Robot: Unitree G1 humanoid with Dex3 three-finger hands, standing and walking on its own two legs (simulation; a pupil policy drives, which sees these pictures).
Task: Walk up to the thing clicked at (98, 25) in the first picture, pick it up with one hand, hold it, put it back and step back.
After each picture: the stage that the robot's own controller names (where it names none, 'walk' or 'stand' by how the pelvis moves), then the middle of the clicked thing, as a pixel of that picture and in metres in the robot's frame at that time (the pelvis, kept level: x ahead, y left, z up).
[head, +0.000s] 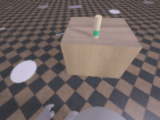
stand; (96, 27) +0.94 -0.01 +0.06
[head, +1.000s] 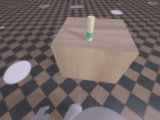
rise first; (90, 29) +0.84 +0.09 +0.08
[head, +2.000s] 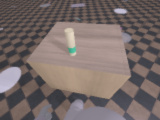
stand; (71, 43) +0.58 +0.23 +0.07
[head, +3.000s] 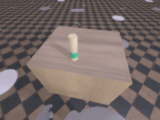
stand; (73, 48) +0.55 +0.19 +0.05
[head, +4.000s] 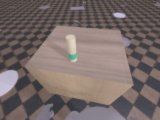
stand; (72, 49) +0.53 +0.20 +0.05
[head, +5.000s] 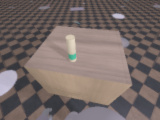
stand; (71, 49) +0.53 +0.20 +0.05
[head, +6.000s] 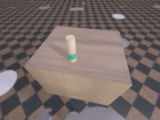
stand; (71, 50) +0.53 +0.20 +0.05
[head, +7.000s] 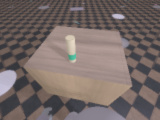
stand; (71, 50) +0.53 +0.20 +0.05
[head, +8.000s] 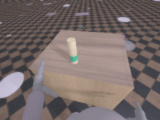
rise first; (72, 52) +0.52 +0.22 +0.06
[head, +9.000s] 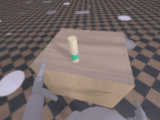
go down; (73, 50) +0.54 +0.22 +0.06
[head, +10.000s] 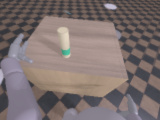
go down; (64, 44) +0.53 +0.20 +0.07
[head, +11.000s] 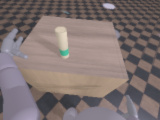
go down; (63, 44) +0.52 +0.21 +0.08
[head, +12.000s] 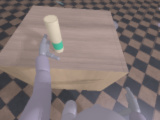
close in; (55, 37) +0.53 +0.23 +0.12
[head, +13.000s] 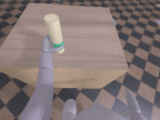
lift; (56, 37) +0.51 +0.21 +0.12
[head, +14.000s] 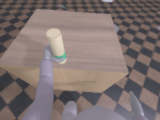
lift; (58, 49) +0.43 +0.21 +0.12
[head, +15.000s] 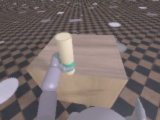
lift; (67, 56) +0.31 +0.15 +0.24
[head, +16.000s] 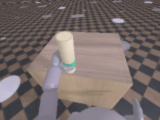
hold; (68, 56) +0.31 +0.15 +0.23
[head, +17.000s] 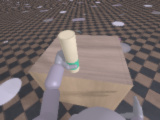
hold; (71, 55) +0.31 +0.13 +0.25
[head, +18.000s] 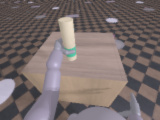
crouch; (69, 42) +0.41 +0.14 +0.26
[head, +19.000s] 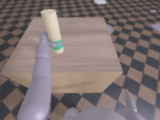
lower; (54, 34) +0.51 +0.20 +0.19
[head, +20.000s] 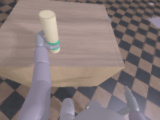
lower; (51, 35) +0.51 +0.21 +0.13
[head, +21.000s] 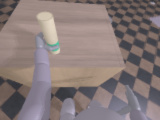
lower; (51, 37) +0.50 +0.21 +0.13
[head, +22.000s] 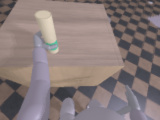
lower; (49, 36) +0.51 +0.22 +0.13
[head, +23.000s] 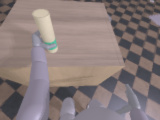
lower; (48, 35) +0.51 +0.22 +0.13
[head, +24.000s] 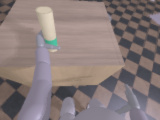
open; (49, 33) +0.53 +0.21 +0.13
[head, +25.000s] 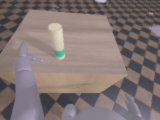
sink last; (58, 44) +0.48 +0.20 +0.11
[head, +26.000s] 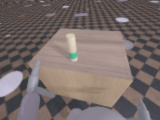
stand; (72, 48) +0.54 +0.22 +0.09
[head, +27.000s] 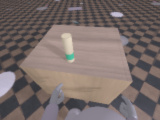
stand; (68, 49) +0.50 +0.21 +0.09
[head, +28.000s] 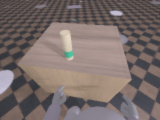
stand; (67, 46) +0.51 +0.22 +0.10
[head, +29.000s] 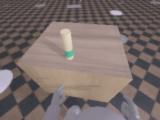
stand; (67, 46) +0.51 +0.22 +0.11
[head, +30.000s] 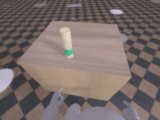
stand; (67, 44) +0.52 +0.22 +0.11
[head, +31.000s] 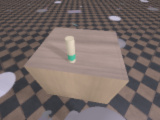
walk; (70, 50) +0.53 +0.21 +0.05
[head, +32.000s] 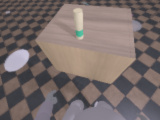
walk; (78, 25) +0.71 +0.16 +0.08
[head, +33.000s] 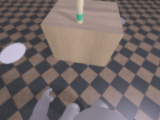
walk; (79, 10) +0.99 +0.17 +0.08
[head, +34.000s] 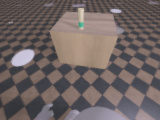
stand; (80, 19) +1.13 +0.21 +0.07
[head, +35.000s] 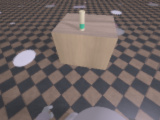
stand; (81, 21) +1.14 +0.20 +0.05
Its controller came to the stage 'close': yes
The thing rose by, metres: 0.21
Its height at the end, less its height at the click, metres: +0.00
